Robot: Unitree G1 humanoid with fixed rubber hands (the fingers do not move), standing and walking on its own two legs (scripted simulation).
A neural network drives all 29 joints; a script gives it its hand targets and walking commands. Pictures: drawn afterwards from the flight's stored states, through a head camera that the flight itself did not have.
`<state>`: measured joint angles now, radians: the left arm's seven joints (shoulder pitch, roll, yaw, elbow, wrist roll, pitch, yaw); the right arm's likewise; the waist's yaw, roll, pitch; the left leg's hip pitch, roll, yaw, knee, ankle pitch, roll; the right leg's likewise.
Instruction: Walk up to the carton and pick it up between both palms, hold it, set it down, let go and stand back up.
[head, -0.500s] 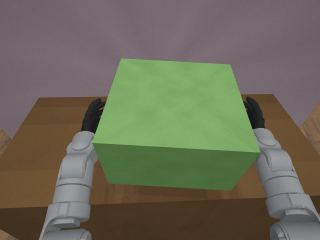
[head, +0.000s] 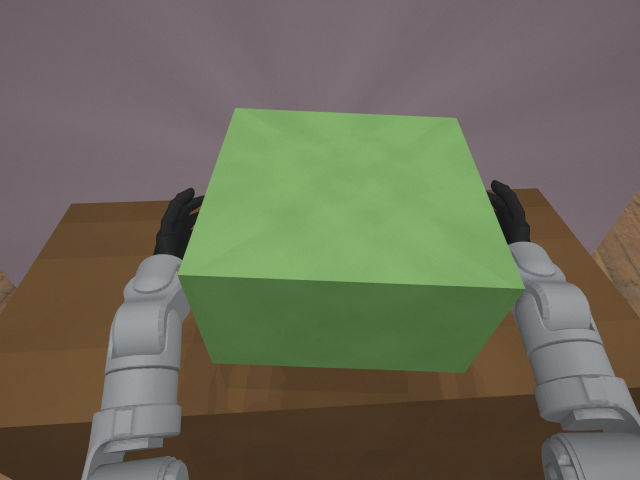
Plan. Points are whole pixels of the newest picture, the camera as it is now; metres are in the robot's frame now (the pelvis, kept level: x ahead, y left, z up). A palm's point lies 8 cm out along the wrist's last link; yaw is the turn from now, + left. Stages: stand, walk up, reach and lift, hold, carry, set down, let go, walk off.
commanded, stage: reach and lift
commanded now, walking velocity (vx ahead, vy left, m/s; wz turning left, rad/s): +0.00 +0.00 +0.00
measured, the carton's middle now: (342, 232) +0.40 -0.01 +0.13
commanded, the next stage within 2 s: hold in 0.58 s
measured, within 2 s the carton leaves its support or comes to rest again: neither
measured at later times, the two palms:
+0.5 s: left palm (164, 250) +0.34 +0.20 +0.16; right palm (514, 234) +0.35 -0.20 +0.17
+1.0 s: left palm (163, 245) +0.34 +0.20 +0.17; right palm (515, 227) +0.35 -0.20 +0.18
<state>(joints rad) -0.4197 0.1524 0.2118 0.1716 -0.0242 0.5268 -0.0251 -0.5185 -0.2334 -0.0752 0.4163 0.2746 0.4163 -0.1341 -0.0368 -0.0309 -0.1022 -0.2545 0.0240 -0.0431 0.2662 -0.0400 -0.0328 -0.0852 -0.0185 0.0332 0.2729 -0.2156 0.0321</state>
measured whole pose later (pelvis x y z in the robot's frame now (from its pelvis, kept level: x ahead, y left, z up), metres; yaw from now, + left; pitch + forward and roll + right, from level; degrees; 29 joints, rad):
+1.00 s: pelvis -0.01 +0.00 +0.00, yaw -1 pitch +1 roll -1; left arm -0.47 0.14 0.25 0.13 0.02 0.65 -0.04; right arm -0.61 -0.25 -0.08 0.47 0.28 0.49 -0.12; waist -0.03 -0.03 -0.14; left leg -0.26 0.03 -0.04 0.28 -0.04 -0.03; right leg -0.09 -0.01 0.04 0.28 -0.20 0.03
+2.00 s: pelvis -0.01 +0.00 +0.00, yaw -1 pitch +0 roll -1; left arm -0.45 0.13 0.26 0.10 0.03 0.67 -0.04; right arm -0.60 -0.24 -0.09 0.43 0.29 0.52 -0.13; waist -0.04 -0.03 -0.13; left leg -0.24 0.03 -0.04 0.28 -0.04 -0.03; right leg -0.08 -0.01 0.04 0.27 -0.20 0.03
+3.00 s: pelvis -0.01 +0.00 +0.00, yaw -1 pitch +0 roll -1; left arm -0.44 0.13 0.25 0.08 0.02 0.67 -0.04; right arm -0.58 -0.25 -0.08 0.41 0.29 0.53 -0.13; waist -0.04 -0.03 -0.13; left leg -0.23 0.03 -0.04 0.28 -0.04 -0.03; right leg -0.07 -0.01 0.04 0.27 -0.21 0.03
